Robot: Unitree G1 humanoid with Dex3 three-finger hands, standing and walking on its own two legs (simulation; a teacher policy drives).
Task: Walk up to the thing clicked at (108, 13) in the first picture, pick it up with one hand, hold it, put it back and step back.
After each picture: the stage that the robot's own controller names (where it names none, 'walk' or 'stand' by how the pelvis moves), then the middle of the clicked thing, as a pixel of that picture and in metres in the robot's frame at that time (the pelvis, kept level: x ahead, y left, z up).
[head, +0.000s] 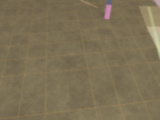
stand; (108, 9) +1.95 -0.33 -0.65
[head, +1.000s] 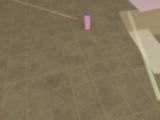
walk; (87, 20) +1.83 +0.08 -0.63
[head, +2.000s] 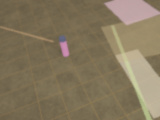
walk; (64, 46) +1.24 +0.33 -0.65
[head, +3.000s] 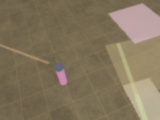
walk; (61, 74) +0.83 +0.28 -0.65
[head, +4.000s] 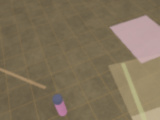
walk; (60, 105) +0.54 +0.24 -0.64
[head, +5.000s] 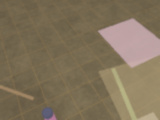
stand; (50, 118) +0.43 +0.29 -0.64
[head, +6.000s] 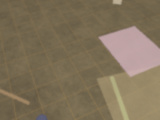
stand; out of the picture +0.40 +0.29 -0.65
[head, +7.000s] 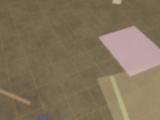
stand; out of the picture +0.40 +0.28 -0.66
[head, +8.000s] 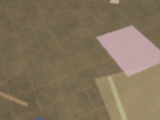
stand; out of the picture +0.39 +0.31 -0.66
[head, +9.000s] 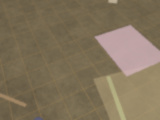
stand; out of the picture +0.38 +0.31 -0.66
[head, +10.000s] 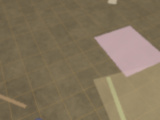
go down; out of the picture +0.38 +0.31 -0.66
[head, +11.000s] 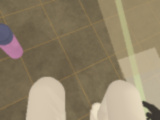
go down; (9, 44) +0.46 +0.32 -0.29
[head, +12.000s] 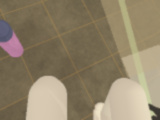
go down; (9, 41) +0.46 +0.32 -0.26
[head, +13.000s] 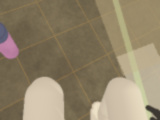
go down; (4, 43) +0.46 +0.32 -0.26
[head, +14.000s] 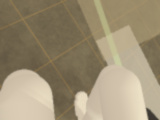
close in; out of the picture +0.45 +0.35 -0.18
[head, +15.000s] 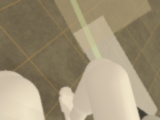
close; out of the picture +0.44 +0.37 -0.16
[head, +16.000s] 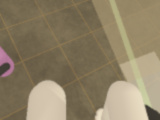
lift; out of the picture +0.36 +0.30 -0.02
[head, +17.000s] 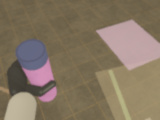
hold; (40, 76) +0.33 +0.15 +0.09
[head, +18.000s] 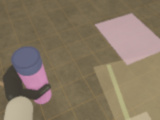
hold; (35, 80) +0.33 +0.17 +0.04
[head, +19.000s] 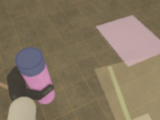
hold; (39, 80) +0.33 +0.16 +0.04
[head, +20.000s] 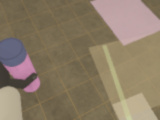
crouch; (22, 69) +0.37 +0.21 -0.01
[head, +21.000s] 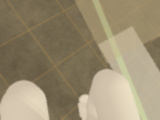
lower; out of the picture +0.49 +0.33 -0.05
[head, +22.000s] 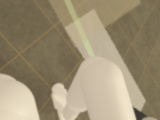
lower; out of the picture +0.44 +0.36 -0.17
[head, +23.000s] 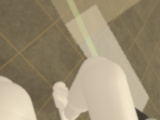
lower; out of the picture +0.44 +0.37 -0.17
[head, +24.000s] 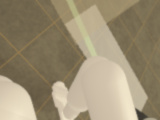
lower; out of the picture +0.44 +0.37 -0.17
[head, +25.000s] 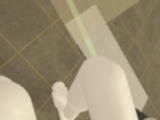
lower; out of the picture +0.44 +0.37 -0.17
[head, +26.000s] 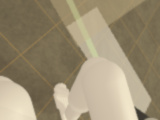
open; out of the picture +0.45 +0.37 -0.17
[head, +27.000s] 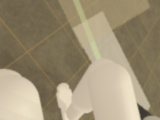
rise; out of the picture +0.44 +0.36 -0.18
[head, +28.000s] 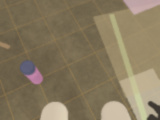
walk; (32, 73) +0.46 +0.28 -0.44
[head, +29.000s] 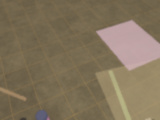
stand; out of the picture +0.42 +0.27 -0.60
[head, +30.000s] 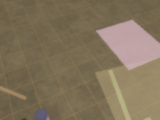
stand; out of the picture +0.42 +0.27 -0.60
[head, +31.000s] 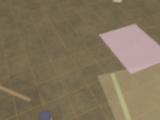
stand; out of the picture +0.42 +0.27 -0.63
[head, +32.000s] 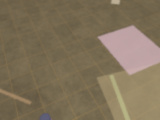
stand; out of the picture +0.42 +0.28 -0.66
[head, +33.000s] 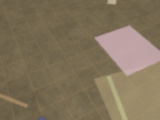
stand; out of the picture +0.39 +0.29 -0.66
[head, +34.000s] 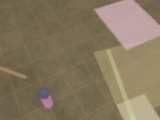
walk; (46, 98) +0.47 +0.24 -0.63
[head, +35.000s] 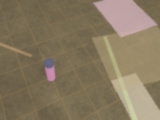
walk; (50, 70) +0.72 +0.25 -0.64
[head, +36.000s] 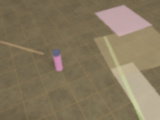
stand; (57, 60) +1.06 +0.33 -0.64
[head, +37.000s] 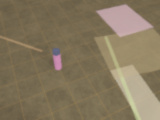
stand; (57, 59) +1.03 +0.26 -0.65
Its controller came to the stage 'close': yes
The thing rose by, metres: 0.68
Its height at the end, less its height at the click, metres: +0.00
